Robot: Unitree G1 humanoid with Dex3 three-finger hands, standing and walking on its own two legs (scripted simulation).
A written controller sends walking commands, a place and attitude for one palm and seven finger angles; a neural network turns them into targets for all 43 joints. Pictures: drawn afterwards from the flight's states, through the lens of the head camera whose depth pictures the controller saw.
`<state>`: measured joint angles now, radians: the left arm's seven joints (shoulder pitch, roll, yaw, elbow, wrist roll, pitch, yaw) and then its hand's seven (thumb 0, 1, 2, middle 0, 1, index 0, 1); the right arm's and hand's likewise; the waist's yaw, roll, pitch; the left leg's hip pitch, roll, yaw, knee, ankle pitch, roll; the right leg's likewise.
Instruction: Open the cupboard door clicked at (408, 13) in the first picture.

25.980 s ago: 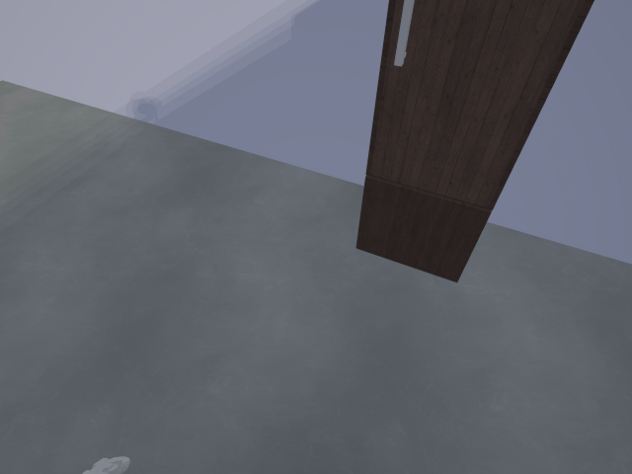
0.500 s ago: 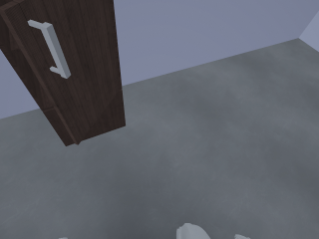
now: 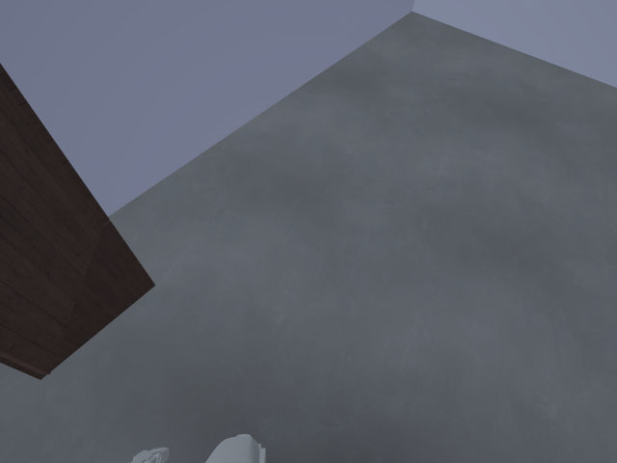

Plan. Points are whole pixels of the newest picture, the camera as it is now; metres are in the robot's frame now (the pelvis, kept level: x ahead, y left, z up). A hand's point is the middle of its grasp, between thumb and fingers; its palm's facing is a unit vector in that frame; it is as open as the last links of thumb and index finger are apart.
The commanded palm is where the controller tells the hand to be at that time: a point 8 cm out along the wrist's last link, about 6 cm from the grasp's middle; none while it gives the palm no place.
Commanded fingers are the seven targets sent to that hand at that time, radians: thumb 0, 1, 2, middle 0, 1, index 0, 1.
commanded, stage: walk to a spot facing it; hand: left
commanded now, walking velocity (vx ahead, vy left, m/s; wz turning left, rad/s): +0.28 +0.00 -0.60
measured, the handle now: out of the picture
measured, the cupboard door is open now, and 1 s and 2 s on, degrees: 42 42 42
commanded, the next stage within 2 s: turn to face it in 1.52 s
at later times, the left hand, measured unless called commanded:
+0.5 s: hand (253, 333) +0.33 +0.11 -0.17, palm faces -0.38 -0.92 -0.14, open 7.4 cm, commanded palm none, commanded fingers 0.00 0.90 0.90 -0.20 -0.30 -0.20 -0.30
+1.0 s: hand (293, 287) +0.42 +0.05 -0.16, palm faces -0.37 -0.90 -0.23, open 7.3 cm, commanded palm none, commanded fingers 0.00 0.90 0.90 -0.20 -0.30 -0.20 -0.30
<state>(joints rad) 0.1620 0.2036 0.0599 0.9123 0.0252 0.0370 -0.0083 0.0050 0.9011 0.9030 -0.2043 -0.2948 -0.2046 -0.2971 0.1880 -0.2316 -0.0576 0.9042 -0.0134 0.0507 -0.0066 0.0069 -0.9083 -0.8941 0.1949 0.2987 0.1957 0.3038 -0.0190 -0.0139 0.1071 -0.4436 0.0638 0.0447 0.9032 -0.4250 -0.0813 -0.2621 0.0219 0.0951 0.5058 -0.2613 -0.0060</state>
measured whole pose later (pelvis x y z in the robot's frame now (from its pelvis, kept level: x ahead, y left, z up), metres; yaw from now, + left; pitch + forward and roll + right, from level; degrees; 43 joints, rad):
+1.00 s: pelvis +0.36 -0.13 +0.00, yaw -30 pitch +2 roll +0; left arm 0.37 0.16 0.06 1.05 0.01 -0.07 0.00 0.00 0.92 0.90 -0.20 -0.29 -0.20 -0.30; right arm 0.04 -0.20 -0.05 0.93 -0.02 -0.01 0.02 0.00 -0.91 -0.89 0.19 0.30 0.19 0.30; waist 0.06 0.01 0.06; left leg -0.61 0.09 0.06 0.84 -0.21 -0.05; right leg 0.01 0.08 0.03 0.30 -0.34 -0.09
